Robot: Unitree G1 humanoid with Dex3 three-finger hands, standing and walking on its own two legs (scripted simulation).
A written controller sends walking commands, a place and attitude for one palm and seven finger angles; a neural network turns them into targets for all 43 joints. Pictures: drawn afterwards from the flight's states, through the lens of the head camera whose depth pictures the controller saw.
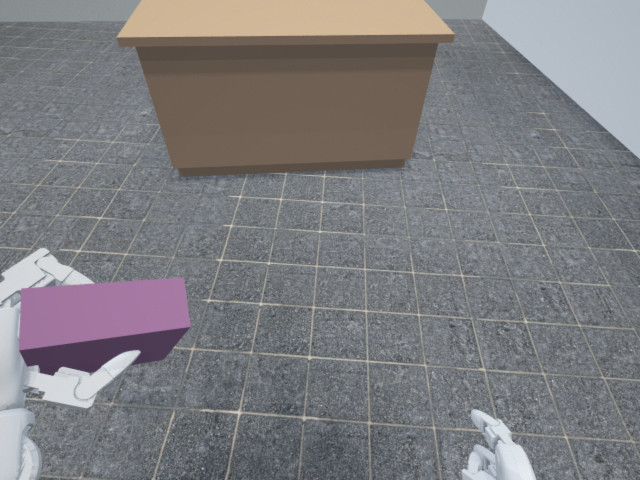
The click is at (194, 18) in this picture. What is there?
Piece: table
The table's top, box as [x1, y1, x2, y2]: [116, 0, 454, 46]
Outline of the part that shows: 116,37 119,46 452,42 454,33 423,0 141,0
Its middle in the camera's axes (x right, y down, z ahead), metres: -0.14 -0.96 +1.64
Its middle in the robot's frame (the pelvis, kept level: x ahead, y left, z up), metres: +1.86 +0.24 -0.08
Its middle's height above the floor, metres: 0.69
